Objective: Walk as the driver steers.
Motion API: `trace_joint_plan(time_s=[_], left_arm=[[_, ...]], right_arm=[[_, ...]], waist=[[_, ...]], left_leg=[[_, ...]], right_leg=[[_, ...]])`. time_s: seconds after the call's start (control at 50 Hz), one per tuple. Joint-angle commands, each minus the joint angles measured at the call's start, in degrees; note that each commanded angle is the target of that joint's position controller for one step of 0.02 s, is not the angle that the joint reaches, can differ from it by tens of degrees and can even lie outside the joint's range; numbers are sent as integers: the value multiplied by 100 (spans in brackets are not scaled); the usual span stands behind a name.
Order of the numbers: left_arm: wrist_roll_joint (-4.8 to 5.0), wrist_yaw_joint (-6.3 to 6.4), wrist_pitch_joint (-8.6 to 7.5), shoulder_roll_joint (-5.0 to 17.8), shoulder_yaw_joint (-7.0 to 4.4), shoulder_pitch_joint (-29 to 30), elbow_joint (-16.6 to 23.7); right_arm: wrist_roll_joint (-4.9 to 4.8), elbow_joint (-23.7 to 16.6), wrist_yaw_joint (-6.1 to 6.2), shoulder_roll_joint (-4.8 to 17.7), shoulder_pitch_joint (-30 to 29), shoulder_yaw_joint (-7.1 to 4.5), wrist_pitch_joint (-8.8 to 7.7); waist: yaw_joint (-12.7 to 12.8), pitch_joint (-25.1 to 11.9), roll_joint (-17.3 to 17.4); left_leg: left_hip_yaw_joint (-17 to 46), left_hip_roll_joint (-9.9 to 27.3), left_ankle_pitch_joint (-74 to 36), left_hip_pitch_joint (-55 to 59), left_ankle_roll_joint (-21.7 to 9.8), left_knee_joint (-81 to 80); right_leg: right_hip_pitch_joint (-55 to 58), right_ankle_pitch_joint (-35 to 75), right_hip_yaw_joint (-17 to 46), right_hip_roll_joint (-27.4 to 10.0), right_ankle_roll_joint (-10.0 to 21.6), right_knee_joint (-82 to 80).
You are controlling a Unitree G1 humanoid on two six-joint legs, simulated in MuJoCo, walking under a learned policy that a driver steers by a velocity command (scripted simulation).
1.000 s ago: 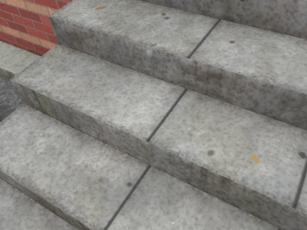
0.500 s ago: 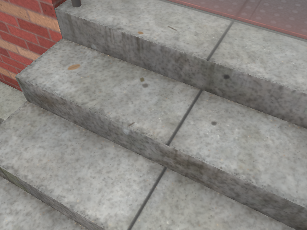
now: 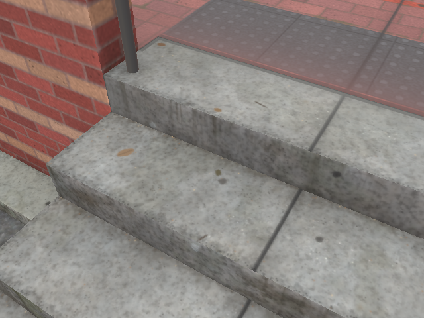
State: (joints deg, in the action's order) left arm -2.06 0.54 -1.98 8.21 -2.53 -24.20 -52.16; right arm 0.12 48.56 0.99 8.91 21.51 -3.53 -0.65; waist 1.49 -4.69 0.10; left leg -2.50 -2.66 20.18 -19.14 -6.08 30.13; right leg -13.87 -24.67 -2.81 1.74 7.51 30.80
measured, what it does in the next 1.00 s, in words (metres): climbs, turning right: left foot 0.15 m higher, then right foot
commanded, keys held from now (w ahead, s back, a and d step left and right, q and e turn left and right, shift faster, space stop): w+shift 0.12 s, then w+e+shift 0.80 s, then w+q+shift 0.08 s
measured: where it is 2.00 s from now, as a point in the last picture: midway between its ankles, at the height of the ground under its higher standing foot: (282, 70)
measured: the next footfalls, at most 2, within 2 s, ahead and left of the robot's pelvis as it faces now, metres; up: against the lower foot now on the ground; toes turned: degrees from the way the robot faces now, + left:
left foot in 0.44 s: +0.37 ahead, +0.29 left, +0.15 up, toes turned -1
right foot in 0.84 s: +0.49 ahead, +0.13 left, +0.16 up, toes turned -27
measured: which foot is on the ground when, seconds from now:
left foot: down 0.00-0.00, up 0.02-0.42, down 0.44-0.80, up 0.82-1.00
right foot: down 0.00-0.48, up 0.50-0.82, down 0.84-1.00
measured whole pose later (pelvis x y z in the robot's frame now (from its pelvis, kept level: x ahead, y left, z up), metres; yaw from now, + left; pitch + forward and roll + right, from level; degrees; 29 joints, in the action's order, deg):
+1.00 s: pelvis +0.48 +0.12 +0.12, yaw -32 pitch +2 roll +0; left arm -1.0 1.1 -3.6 12.5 -3.0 -31.6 -45.6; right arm 5.8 27.8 -1.4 3.9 -3.4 3.2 -2.2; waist 7.9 -4.4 2.0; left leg 2.6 4.1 15.7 -53.0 0.1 112.7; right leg -19.7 -25.4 -1.6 13.9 12.7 43.2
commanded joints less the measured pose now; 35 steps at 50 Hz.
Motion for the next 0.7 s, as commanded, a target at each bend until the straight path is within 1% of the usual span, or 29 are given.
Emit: trace_joint_plan(time_s=[0.02, 0.04, 0.06, 0.08, 0.12, 0.16, 0.2, 0.24, 0.28, 0.32, 0.34, 0.36, 0.38, 0.4, 0.42, 0.44, 0.46, 0.48, 0.5, 0.52, 0.54, 0.56, 0.58, 0.6, 0.62, 0.64, 0.66, 0.68, 0.7], left_arm=[[37, 60, -135, 762, -201, -1302, -66], [55, 109, -161, 883, -278, -696, 112], [77, 141, -209, 853, -284, -286, 226], [58, 151, -292, 937, -304, -111, 298], [61, 165, -432, 843, -287, -149, 211], [66, 121, -467, 666, -256, -552, 51], [82, 100, -504, 607, -233, -814, 4], [70, 157, -553, 687, -252, -983, 27], [41, 226, -600, 820, -294, -900, 124], [-1, 279, -662, 989, -363, -766, 226], [1, 313, -674, 1014, -381, -777, 241], [-18, 338, -690, 958, -389, -780, 183], [23, 338, -650, 1016, -438, -890, 207], [1, 341, -636, 1033, -464, -776, 259], [103, 328, -566, 971, -489, -545, 318], [139, 182, -484, 1187, -488, 332, 661], [205, -39, -511, 1274, -562, 204, 728], [285, -161, -571, 1746, -747, 523, 958], [135, -232, -634, 1380, -682, 936, 1354], [-24, -212, -621, 689, -457, 853, 1470], [-91, -51, -591, 340, -333, 1366, 1756], [-45, 19, -474, 331, -330, 1215, 1938], [-70, -11, -295, 429, -359, 1186, 2022], [-62, -106, -91, 445, -370, 1016, 2071], [-37, -169, 107, 669, -420, 1066, 2120], [-6, -186, 296, 710, -382, 1186, 2276], [35, -152, 420, 733, -330, 1213, 2421], [36, -103, 506, 942, -385, 984, 2398], [-26, -63, 526, 1183, -430, 713, 2441]], right_arm=[[-99, -1113, -118, 160, -2134, -50, -236], [50, -1182, -147, 239, -2060, -62, -271], [157, -1189, -182, 374, -1887, -106, -286], [183, -1141, -242, 397, -1619, -126, -298], [224, -1049, -331, 311, -1283, -103, -326], [296, -1218, -362, 146, -1631, -30, -244], [320, -1542, -364, 41, -2350, 75, -215], [332, -1865, -390, 75, -2839, 164, -238], [319, -2098, -408, 239, -3176, 190, -251], [309, -2384, -394, 283, -3431, 209, -271], [297, -2617, -382, 228, -3773, 269, -290], [255, -2815, -330, 183, -4045, 303, -337], [206, -3060, -311, 240, -4357, 345, -353], [153, -3223, -306, 270, -4509, 351, -394], [155, -3348, -329, 83, -4329, 430, -375], [-12, -2990, -320, 254, -3182, 351, -307], [-64, -2544, -179, 715, -1709, 49, -446], [-191, -2331, -124, 931, -299, -161, -465], [-164, -1978, -67, 1393, 308, -338, -415], [-45, -1655, -46, 1485, 89, -355, -382], [191, -1487, 23, 1216, -466, -281, -359], [371, -1465, 69, 973, -1335, -164, -335], [412, -1364, 70, 473, -1771, -17, -313], [464, -1313, 38, 109, -2216, 115, -351], [489, -1325, 28, 36, -2594, 156, -413], [452, -1342, -25, 164, -2772, 133, -542], [464, -1302, -121, 441, -2886, 41, -622], [460, -1278, -153, 705, -3050, -53, -659], [468, -1357, -137, 948, -3174, -116, -716]], waist=[[886, 713, -1424], [617, 921, -1440], [361, 876, -725], [133, 754, -343], [-43, 468, -163], [99, 564, -231], [297, 782, -270], [405, 930, -330], [435, 935, -326], [491, 776, -715], [591, 805, -836], [650, 835, -1160], [759, 787, -1079], [759, 862, -1122], [568, 696, -1152], [-116, 118, -736], [-617, -1067, 23], [-1381, -2568, 116], [-1569, -3324, 1611], [-990, -3447, 2598], [-635, -2422, 1999], [12, -1731, 1878], [348, -1025, 1501], [735, -479, 1421], [945, -28, 1048], [1137, 270, 915], [1346, 454, 730], [1564, 419, 604], [1778, 233, 488]], left_leg=[[-67, 48, 277, -3354, 168, 978], [-67, 317, -263, -3519, 278, 2477], [196, 489, -311, -3659, 381, 3426], [397, 623, -441, -3802, 410, 3838], [349, 668, -596, -3879, 368, 4785], [263, 756, -685, -4456, 358, 5663], [180, 856, -379, -5126, 427, 6336], [329, 1067, -46, -5713, 522, 6485], [378, 1195, 252, -5809, 608, 6233], [445, 1261, 783, -5725, 584, 6212], [515, 1322, 1063, -5786, 524, 6092], [589, 1336, 1532, -6028, 440, 6254], [416, 1341, 1868, -5807, 399, 5720], [296, 1338, 1933, -5365, 356, 5119], [485, 1358, 1546, -4119, 196, 4390], [-300, 834, 1539, -1669, 260, 3049], [305, 756, 881, 1203, 206, 2733], [1389, 1400, 264, 3882, 288, 1898], [2312, 2241, 1246, 4945, 458, 1291], [2933, 2681, 1407, 4440, 751, 1096], [2407, 2503, 502, 3430, 809, 1262], [1990, 2568, -384, 2499, 669, 1463], [1578, 2443, -213, 1118, 640, 1359], [1332, 2351, 21, 86, 563, 1269], [1364, 2529, 34, -735, 462, 898], [1517, 2742, 201, -1164, 407, 432], [1248, 2730, 276, -1318, 462, 64], [978, 2686, 123, -1296, 418, -33], [789, 2680, 25, -1297, 431, -237]], right_leg=[[1950, -2088, 2584, -1470, 761, -1964], [1326, -2746, 3815, -2299, 1131, -2538], [954, -2511, 3902, -2341, 1189, -2527], [985, -2317, 3640, -2212, 1061, -2403], [1037, -1623, 2894, -1868, 854, -2271], [1090, -1300, 2708, -1610, 870, -2181], [1096, -1194, 2843, -1523, 1021, -2178], [1261, -1097, 3145, -1587, 1090, -2216], [1310, -475, 3095, -1560, 1001, -2209], [1382, 500, 2975, -1543, 948, -2139], [1446, 891, 2942, -1602, 899, -2200], [1629, 1320, 2943, -1646, 871, -2152], [1620, 1472, 2849, -1634, 805, -2395], [1421, 1845, 2711, -1600, 698, -2491], [811, 2048, 2558, -1618, 520, -2664], [-282, 3172, 2108, -1224, 502, -2576], [-873, 6275, 1752, -808, 106, -46], [-2029, 5387, 1691, -534, -490, 1988], [-2976, 1610, 978, 127, -1007, 4023], [-3409, -325, 873, 306, -1073, 6061], [-3930, 290, 814, 138, -903, 6914], [-4092, 671, 449, -19, -765, 7357], [-3616, 480, 342, -211, -605, 7442], [-3379, 143, 431, -230, -477, 7761], [-3157, 386, 315, -209, -377, 8067], [-3296, 462, 721, -380, -232, 8098], [-3288, 582, 606, -438, -148, 7542], [-3046, 893, 361, -294, -94, 7366], [-2624, 814, 309, -324, -82, 6930]])
Over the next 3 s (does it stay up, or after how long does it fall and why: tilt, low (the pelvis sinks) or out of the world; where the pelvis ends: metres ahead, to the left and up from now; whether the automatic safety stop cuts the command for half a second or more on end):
stays up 2.32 -0.07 0.47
